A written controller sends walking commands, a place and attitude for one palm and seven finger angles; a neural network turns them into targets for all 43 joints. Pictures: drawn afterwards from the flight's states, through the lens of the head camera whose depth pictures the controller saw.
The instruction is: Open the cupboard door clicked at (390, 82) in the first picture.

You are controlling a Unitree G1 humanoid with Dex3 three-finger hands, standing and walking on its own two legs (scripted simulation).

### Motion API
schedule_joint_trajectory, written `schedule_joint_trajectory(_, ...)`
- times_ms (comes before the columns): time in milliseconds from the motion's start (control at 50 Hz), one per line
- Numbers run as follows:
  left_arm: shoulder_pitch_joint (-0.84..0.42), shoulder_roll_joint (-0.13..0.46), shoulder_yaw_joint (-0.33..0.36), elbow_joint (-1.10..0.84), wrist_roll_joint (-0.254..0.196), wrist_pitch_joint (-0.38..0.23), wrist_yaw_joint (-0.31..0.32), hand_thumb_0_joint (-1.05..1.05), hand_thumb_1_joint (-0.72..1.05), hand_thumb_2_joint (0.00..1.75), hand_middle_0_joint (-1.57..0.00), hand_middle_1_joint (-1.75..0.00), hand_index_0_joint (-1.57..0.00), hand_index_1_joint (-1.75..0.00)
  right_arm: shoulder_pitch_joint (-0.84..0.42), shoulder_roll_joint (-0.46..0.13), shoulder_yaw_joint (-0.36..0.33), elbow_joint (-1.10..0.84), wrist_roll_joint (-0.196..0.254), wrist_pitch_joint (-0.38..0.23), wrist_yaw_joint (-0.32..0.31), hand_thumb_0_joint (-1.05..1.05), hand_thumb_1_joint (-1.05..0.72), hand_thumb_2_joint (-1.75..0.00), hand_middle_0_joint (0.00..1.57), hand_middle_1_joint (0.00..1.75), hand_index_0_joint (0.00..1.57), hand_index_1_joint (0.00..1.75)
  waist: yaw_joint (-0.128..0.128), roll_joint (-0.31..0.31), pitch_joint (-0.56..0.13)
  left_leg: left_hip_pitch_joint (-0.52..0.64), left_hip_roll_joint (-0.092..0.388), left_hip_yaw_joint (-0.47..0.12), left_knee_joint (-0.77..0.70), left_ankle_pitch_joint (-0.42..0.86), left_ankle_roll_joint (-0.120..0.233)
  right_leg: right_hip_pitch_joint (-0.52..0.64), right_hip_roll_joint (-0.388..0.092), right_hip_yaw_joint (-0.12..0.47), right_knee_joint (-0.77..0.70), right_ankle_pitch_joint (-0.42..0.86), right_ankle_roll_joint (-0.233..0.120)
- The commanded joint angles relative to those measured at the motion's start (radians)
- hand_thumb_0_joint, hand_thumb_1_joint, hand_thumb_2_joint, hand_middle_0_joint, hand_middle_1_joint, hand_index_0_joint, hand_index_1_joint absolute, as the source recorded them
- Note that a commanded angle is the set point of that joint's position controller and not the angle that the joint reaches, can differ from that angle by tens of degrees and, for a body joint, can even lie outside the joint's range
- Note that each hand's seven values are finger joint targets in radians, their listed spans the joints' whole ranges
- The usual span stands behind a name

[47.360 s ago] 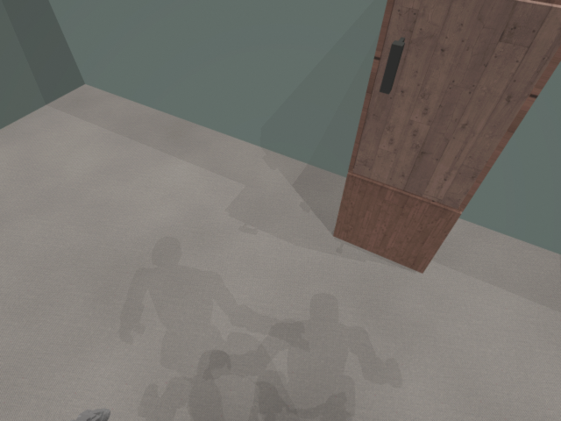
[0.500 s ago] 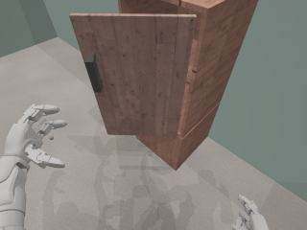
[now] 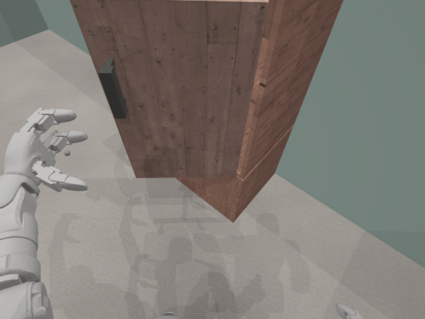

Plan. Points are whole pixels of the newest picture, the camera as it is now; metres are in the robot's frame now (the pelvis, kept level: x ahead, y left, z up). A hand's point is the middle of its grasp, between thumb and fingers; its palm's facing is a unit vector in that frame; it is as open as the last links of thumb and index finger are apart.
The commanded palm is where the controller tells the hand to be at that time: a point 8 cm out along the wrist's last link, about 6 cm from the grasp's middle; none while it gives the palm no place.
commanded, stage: move the hooked fingers beside the handle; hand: left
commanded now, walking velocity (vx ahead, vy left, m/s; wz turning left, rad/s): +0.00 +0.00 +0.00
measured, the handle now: (116, 88) +0.58 +0.24 +0.09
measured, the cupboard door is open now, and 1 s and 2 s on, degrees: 42 42 42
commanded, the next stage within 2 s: slide the fingers in behind the handle in 1.88 s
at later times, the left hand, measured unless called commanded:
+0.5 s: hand (77, 127) +0.44 +0.28 +0.10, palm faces +0.06 -1.00 +0.00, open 14.0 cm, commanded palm +0.42 +0.33 +0.10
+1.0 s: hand (85, 99) +0.52 +0.29 +0.10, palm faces +0.05 -1.00 +0.01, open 14.0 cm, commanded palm +0.51 +0.34 +0.10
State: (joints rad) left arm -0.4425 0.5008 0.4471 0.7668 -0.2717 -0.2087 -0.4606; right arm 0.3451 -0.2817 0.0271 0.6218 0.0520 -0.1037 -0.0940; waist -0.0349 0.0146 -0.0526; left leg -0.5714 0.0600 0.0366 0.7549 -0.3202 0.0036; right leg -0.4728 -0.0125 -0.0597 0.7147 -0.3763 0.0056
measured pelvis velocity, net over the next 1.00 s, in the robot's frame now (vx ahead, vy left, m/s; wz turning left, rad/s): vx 0.00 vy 0.01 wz -0.04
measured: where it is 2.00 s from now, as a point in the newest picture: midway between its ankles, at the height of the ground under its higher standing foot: outside the picture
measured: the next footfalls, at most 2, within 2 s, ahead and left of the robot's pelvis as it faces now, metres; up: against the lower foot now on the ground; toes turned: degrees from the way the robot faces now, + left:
none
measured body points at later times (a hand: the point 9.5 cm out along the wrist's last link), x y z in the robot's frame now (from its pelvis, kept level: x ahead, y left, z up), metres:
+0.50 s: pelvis +0.00 +0.01 -0.01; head +0.07 +0.03 +0.43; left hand +0.43 +0.33 +0.11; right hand +0.06 -0.27 -0.11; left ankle +0.03 +0.12 -0.71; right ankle -0.01 -0.13 -0.71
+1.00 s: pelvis +0.00 +0.01 -0.02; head +0.14 +0.04 +0.41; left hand +0.51 +0.35 +0.11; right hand -0.03 -0.27 -0.11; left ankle +0.03 +0.12 -0.71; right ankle -0.01 -0.13 -0.71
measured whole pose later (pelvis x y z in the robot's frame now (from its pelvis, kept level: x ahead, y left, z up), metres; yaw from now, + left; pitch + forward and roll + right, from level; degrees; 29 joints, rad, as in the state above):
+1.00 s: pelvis +0.00 +0.01 -0.02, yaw -2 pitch +20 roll -4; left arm -1.04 0.87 0.53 1.33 -0.08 -0.25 -0.48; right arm 0.44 -0.30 0.06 0.63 0.02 0.06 -0.08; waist -0.20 0.00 -0.06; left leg -0.89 0.10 0.02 0.91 -0.37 0.01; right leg -0.77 0.02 -0.06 0.82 -0.39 0.01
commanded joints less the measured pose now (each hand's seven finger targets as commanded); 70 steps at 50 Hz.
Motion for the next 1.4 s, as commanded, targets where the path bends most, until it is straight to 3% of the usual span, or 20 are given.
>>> schedule_joint_trajectory(0,-0.42,0.314,0.064,-0.155,0.001,-0.075,0.019,0.0,-0.5,0.3,-0.3,-1.2,-0.3,-1.2,0.015,-0.162,-0.059,-0.108,-0.002,-0.025,-0.011,0.0,-0.9,-0.9,0.2,0.3,0.2,0.3,-0.008,0.085,-0.305,0.258,-0.047,-0.053,-0.089,0.191,0.025,-0.025,0.049,0.014,-0.082,0.229,-0.025)
schedule_joint_trajectory(60,-0.444,0.335,0.081,-0.165,0.007,-0.102,0.023,0.0,-0.5,0.3,-0.3,-1.2,-0.3,-1.2,0.03,-0.161,-0.062,-0.104,-0.007,-0.015,-0.007,0.0,-0.9,-0.9,0.2,0.3,0.2,0.3,-0.006,0.103,-0.367,0.295,-0.043,-0.053,-0.072,0.26,0.023,-0.009,0.053,0.014,-0.066,0.286,-0.027)
schedule_joint_trajectory(120,-0.497,0.337,0.068,-0.098,0.011,-0.111,0.017,0.0,-0.5,0.3,-0.3,-1.2,-0.3,-1.2,0.041,-0.164,-0.058,-0.093,-0.007,0.001,-0.005,0.0,-0.9,-0.9,0.2,0.3,0.2,0.3,-0.02,0.08,-0.317,0.256,-0.041,-0.056,-0.069,0.242,0.025,-0.031,0.058,0.01,-0.065,0.269,-0.029)
schedule_joint_trajectory(200,-0.535,0.337,0.047,-0.033,0.034,-0.106,0.013,0.0,-0.5,0.3,-0.3,-1.2,-0.3,-1.2,0.054,-0.167,-0.059,-0.093,-0.008,0.019,-0.003,0.0,-0.9,-0.9,0.2,0.3,0.2,0.3,-0.031,0.122,-0.321,0.261,-0.036,-0.059,-0.064,0.232,0.02,-0.081,0.054,0.007,-0.057,0.242,-0.028)
schedule_joint_trajectory(280,-0.588,0.348,0.05,-0.01,0.041,-0.124,0.018,0.0,-0.5,0.3,-0.3,-1.2,-0.3,-1.2,0.071,-0.171,-0.062,-0.09,-0.012,0.033,0.002,0.0,-0.9,-0.9,0.2,0.3,0.2,0.3,-0.034,0.121,-0.36,0.282,-0.032,-0.069,-0.05,0.268,0.017,-0.095,0.057,0.006,-0.045,0.253,-0.029)
schedule_joint_trajectory(320,-0.632,0.327,0.028,0.03,0.041,-0.126,0.022,0.0,-0.5,0.3,-0.3,-1.2,-0.3,-1.2,0.081,-0.171,-0.06,-0.082,-0.013,0.043,0.002,0.0,-0.9,-0.9,0.2,0.3,0.2,0.3,-0.055,0.085,-0.337,0.262,-0.031,-0.069,-0.044,0.243,0.022,-0.117,0.061,0.003,-0.045,0.235,-0.027)
schedule_joint_trajectory(400,-0.71,0.422,0.068,0.105,0.072,-0.135,0.031,0.0,-0.5,0.3,-0.3,-1.2,-0.3,-1.2,0.097,-0.184,-0.058,-0.071,-0.017,0.059,0.0,0.0,-0.9,-0.9,0.2,0.3,0.2,0.3,-0.061,0.087,-0.333,0.204,-0.032,-0.067,-0.037,0.186,0.026,-0.126,0.055,0.014,-0.042,0.201,-0.022)
schedule_joint_trajectory(520,-0.792,0.454,0.073,0.14,0.085,-0.169,0.03,0.0,-0.5,0.3,-0.3,-1.2,-0.3,-1.2,0.134,-0.19,-0.059,-0.055,-0.024,0.077,0.002,0.0,-0.9,-0.9,0.2,0.3,0.2,0.3,-0.078,0.136,-0.413,0.25,-0.026,-0.08,-0.004,0.247,0.022,-0.159,0.064,0.015,-0.019,0.223,-0.026)
schedule_joint_trajectory(580,-0.801,0.473,0.069,0.225,0.097,-0.147,0.021,0.0,-0.5,0.3,-0.3,-1.2,-0.3,-1.2,0.142,-0.193,-0.055,-0.049,-0.022,0.091,0.002,0.0,-0.9,-0.9,0.2,0.3,0.2,0.3,-0.093,0.108,-0.373,0.185,-0.027,-0.067,0.003,0.2,0.029,-0.166,0.061,0.022,-0.026,0.21,-0.016)
schedule_joint_trajectory(700,-0.893,0.617,0.118,0.28,0.137,-0.133,0.016,0.0,-0.5,0.3,-0.3,-1.2,-0.3,-1.2,0.183,-0.207,-0.049,-0.05,-0.024,0.114,-0.005,0.0,-0.9,-0.9,0.2,0.3,0.2,0.3,-0.115,0.112,-0.396,0.104,-0.029,-0.059,0.033,0.183,0.039,-0.158,0.061,0.04,-0.015,0.216,-0.007)
schedule_joint_trajectory(800,-0.967,0.633,0.097,0.335,0.15,-0.135,-0.003,0.0,-0.5,0.3,-0.3,-1.2,-0.3,-1.2,0.217,-0.213,-0.045,-0.037,-0.028,0.126,-0.007,0.0,-0.9,-0.9,0.2,0.3,0.2,0.3,-0.149,0.154,-0.411,0.115,-0.02,-0.069,0.062,0.202,0.038,-0.223,0.067,0.038,-0.006,0.203,-0.006)
schedule_joint_trajectory(860,-0.987,0.644,0.091,0.341,0.156,-0.12,-0.018,0.0,-0.5,0.3,-0.3,-1.2,-0.3,-1.2,0.238,-0.214,-0.043,-0.037,-0.03,0.137,-0.007,0.0,-0.9,-0.9,0.2,0.3,0.2,0.3,-0.146,0.201,-0.46,0.143,-0.017,-0.072,0.075,0.255,0.034,-0.238,0.069,0.031,0.007,0.235,-0.008)
schedule_joint_trajectory(960,-1.018,0.716,0.122,0.374,0.178,-0.092,-0.014,0.0,-0.5,0.3,-0.3,-1.2,-0.3,-1.2,0.27,-0.219,-0.034,-0.042,-0.037,0.157,-0.006,0.0,-0.9,-0.9,0.2,0.3,0.2,0.3,-0.159,0.179,-0.471,0.113,-0.011,-0.072,0.099,0.29,0.04,-0.237,0.075,0.031,0.015,0.266,-0.002)
schedule_joint_trajectory(980,-0.999,0.742,0.142,0.37,0.186,-0.093,-0.012,0.0,-0.5,0.3,-0.3,-1.2,-0.3,-1.2,0.275,-0.218,-0.034,-0.048,-0.039,0.161,-0.004,0.0,-0.9,-0.9,0.2,0.3,0.2,0.3,-0.144,0.19,-0.483,0.105,-0.012,-0.072,0.103,0.297,0.038,-0.225,0.076,0.03,0.021,0.268,-0.004)
schedule_joint_trajectory(1060,-0.927,0.739,0.173,0.314,0.177,-0.105,-0.016,0.0,-0.5,0.3,-0.3,-1.2,-0.3,-1.2,0.289,-0.216,-0.046,-0.06,-0.046,0.176,0.011,0.0,-0.9,-0.9,0.2,0.3,0.2,0.3,-0.122,0.227,-0.559,0.193,-0.008,-0.073,0.112,0.418,0.03,-0.222,0.086,0.017,0.037,0.345,-0.008)
schedule_joint_trajectory(1160,-0.881,0.716,0.183,0.287,0.161,-0.097,-0.026,0.0,-0.5,0.3,-0.3,-1.2,-0.3,-1.2,0.288,-0.216,-0.055,-0.068,-0.045,0.193,0.023,0.0,-0.9,-0.9,0.2,0.3,0.2,0.3,-0.116,0.206,-0.528,0.206,-0.006,-0.076,0.107,0.445,0.029,-0.23,0.093,0.005,0.032,0.354,-0.009)
schedule_joint_trajectory(1240,-0.899,0.641,0.146,0.175,0.149,-0.123,-0.016,0.0,-0.5,0.3,-0.3,-1.2,-0.3,-1.2,0.282,-0.205,-0.061,-0.066,-0.048,0.2,0.035,0.0,-0.9,-0.9,0.2,0.3,0.2,0.3,-0.115,0.297,-0.562,0.342,0.006,-0.099,0.107,0.561,0.011,-0.287,0.098,-0.009,0.032,0.342,-0.017)
schedule_joint_trajectory(1280,-0.883,0.571,0.112,0.189,0.134,-0.12,-0.011,0.0,-0.5,0.3,-0.3,-1.2,-0.3,-1.2,0.275,-0.201,-0.062,-0.056,-0.049,0.202,0.039,0.0,-0.9,-0.9,0.2,0.3,0.2,0.3,-0.125,0.274,-0.519,0.344,0.009,-0.105,0.101,0.535,0.009,-0.311,0.099,-0.015,0.021,0.31,-0.018)
schedule_joint_trajectory(1320,-0.879,0.556,0.109,0.246,0.122,-0.106,-0.007,0.0,-0.5,0.3,-0.3,-1.2,-0.3,-1.2,0.272,-0.204,-0.06,-0.052,-0.047,0.201,0.035,0.0,-0.9,-0.9,0.2,0.3,0.2,0.3,-0.132,0.218,-0.456,0.291,0.005,-0.103,0.088,0.464,0.017,-0.306,0.099,-0.015,0.013,0.29,-0.021)
schedule_joint_trajectory(1380,-0.907,0.532,0.069,0.257,0.144,-0.095,0.012,0.0,-0.5,0.3,-0.3,-1.2,-0.3,-1.2,0.261,-0.203,-0.056,-0.054,-0.046,0.197,0.031,0.0,-0.9,-0.9,0.2,0.3,0.2,0.3,-0.141,0.219,-0.435,0.27,0.002,-0.107,0.075,0.412,0.015,-0.316,0.09,-0.014,0.014,0.264,-0.02)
